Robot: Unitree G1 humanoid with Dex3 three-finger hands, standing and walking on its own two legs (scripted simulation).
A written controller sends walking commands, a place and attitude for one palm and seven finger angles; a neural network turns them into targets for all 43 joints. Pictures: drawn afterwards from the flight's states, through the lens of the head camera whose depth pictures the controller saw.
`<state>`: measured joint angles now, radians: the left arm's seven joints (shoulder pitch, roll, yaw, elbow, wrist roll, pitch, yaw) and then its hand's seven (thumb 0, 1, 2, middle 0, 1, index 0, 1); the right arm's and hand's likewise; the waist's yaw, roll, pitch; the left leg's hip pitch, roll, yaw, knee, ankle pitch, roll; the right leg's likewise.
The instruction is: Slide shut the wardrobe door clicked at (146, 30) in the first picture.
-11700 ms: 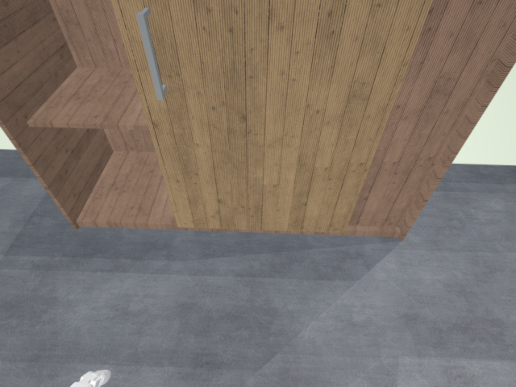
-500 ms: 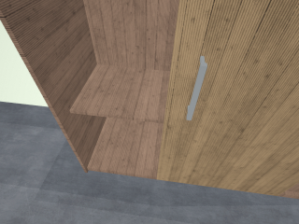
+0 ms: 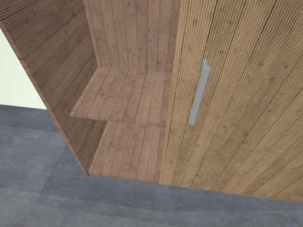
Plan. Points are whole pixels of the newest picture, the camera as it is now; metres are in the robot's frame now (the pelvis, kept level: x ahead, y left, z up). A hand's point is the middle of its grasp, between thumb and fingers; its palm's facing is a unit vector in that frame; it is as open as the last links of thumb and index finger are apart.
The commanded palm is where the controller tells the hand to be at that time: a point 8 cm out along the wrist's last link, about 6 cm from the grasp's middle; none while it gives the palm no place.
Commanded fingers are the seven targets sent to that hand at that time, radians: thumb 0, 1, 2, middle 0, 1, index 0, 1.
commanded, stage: look again from close up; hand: right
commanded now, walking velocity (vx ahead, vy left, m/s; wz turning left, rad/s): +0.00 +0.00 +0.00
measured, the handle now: (197, 95) +0.49 -0.11 +0.09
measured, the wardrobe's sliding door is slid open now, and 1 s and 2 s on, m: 0.49 0.49 0.49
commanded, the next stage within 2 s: raise the hand with hooked fingers in 0.16 s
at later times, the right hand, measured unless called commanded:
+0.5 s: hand (228, 199) +0.21 -0.17 +0.00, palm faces +0.20 +0.97 -0.13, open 7.6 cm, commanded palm +0.11 -0.22 -0.05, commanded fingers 0.00 -0.60 -0.77 0.22 0.50 0.22 0.50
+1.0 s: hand (225, 210) +0.18 -0.16 +0.01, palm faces -0.04 +1.00 -0.09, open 10.5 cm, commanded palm +0.14 -0.24 +0.02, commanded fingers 0.00 -0.01 -0.52 0.26 0.87 0.26 0.87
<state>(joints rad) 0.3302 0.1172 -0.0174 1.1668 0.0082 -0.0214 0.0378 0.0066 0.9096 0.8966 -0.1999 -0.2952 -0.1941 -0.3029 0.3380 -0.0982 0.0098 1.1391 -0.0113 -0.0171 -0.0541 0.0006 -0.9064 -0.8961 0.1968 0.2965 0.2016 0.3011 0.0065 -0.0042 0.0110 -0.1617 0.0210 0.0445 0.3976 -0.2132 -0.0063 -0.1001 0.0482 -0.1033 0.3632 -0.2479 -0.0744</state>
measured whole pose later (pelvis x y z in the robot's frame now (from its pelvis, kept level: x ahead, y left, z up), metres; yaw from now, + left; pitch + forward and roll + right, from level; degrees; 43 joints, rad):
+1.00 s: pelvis -0.03 +0.05 -0.07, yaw -5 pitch +9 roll +2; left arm 0.19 0.20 -0.08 0.58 -0.04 -0.23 0.06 0.02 0.90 0.90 -0.21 -0.30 -0.20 -0.30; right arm 0.26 -0.30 -0.18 0.03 0.31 -0.35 0.41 0.01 -0.23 -0.61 0.24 0.72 0.25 0.73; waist -0.03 -0.04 -0.08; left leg -0.67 -0.01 0.18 0.95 -0.44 0.08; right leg -0.70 -0.02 0.03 1.02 -0.48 0.00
